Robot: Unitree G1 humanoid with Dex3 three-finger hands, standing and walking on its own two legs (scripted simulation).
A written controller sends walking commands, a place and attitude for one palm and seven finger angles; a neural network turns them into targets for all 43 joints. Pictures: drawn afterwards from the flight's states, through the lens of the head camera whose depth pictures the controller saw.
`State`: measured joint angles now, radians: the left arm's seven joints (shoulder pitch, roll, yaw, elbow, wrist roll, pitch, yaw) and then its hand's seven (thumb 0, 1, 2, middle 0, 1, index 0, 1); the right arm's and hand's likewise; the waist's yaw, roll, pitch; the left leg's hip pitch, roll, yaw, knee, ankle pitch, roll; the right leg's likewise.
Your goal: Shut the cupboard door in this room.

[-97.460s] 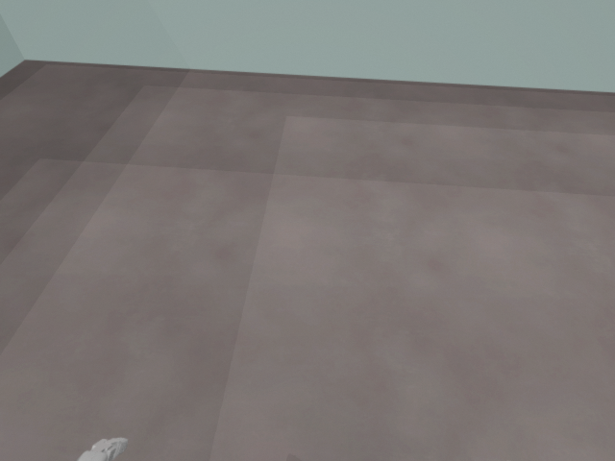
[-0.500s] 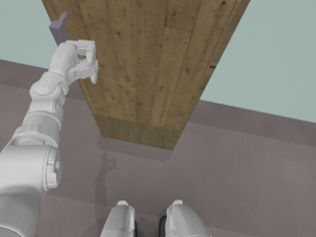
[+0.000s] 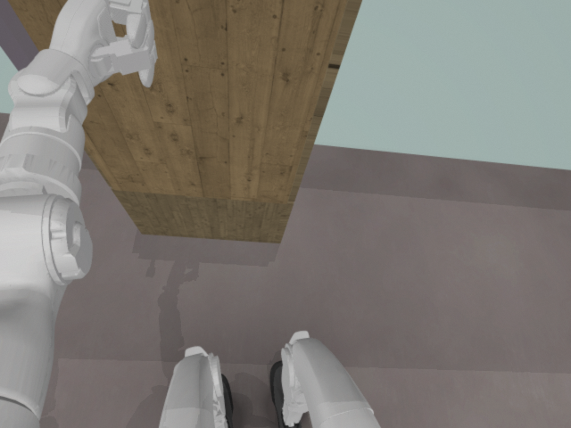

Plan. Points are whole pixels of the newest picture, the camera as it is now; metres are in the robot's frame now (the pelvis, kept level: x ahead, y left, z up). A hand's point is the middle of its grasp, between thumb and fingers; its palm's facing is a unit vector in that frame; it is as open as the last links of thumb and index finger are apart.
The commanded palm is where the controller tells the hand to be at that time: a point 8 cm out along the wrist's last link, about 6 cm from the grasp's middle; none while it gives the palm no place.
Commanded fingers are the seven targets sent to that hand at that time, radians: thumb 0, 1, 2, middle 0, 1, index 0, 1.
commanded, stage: pull the fist back off the door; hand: left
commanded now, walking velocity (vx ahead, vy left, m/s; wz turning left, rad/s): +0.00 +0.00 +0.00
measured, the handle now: (30, 41) +0.60 +0.23 +0.11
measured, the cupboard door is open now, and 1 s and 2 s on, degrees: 0 0 0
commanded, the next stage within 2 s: draw the hand back to the body in 0.92 s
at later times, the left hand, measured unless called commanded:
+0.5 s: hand (156, 54) +0.56 +0.09 +0.13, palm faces +0.05 -1.00 -0.08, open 2.6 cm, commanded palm +0.55 +0.13 +0.12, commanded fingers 0.00 0.90 0.90 -1.30 -1.50 -1.30 -1.50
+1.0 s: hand (147, 76) +0.53 +0.10 +0.12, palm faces +0.10 -1.00 -0.01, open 3.0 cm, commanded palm +0.50 +0.14 +0.12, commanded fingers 0.00 0.90 0.90 -1.30 -1.50 -1.30 -1.50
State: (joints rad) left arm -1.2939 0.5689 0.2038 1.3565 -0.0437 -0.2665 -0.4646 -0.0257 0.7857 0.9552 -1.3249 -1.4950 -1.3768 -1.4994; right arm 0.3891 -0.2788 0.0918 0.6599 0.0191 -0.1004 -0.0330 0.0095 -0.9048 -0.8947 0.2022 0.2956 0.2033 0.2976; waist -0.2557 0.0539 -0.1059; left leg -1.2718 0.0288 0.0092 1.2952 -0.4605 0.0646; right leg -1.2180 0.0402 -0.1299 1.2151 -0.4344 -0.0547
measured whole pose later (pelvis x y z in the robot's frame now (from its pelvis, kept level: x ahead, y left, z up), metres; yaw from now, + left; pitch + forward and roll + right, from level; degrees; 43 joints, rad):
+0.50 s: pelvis -0.02 +0.00 +0.01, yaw +0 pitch +24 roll -4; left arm -1.27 0.43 0.26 1.41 0.08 -0.33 0.13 -0.07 0.70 0.93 -1.31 -1.50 -1.31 -1.50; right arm 0.43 -0.28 0.06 0.67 -0.06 -0.10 0.04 0.01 -0.91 -0.89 0.20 0.30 0.20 0.30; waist -0.28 0.05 -0.12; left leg -1.25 -0.01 0.01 1.24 -0.41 0.06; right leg -1.21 0.04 -0.10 1.17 -0.38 -0.04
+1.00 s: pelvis +0.06 -0.01 +0.05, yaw +0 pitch +20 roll -1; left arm -0.69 0.19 0.20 0.95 -0.06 -0.47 0.12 0.01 0.88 0.90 -1.30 -1.50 -1.30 -1.50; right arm 0.39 -0.25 -0.01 0.63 -0.02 -0.02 0.05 0.01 -0.91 -0.90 0.20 0.30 0.20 0.30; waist -0.12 0.04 -0.15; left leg -0.91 0.00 0.03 1.04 -0.48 0.04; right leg -0.89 0.06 -0.06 1.01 -0.46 -0.06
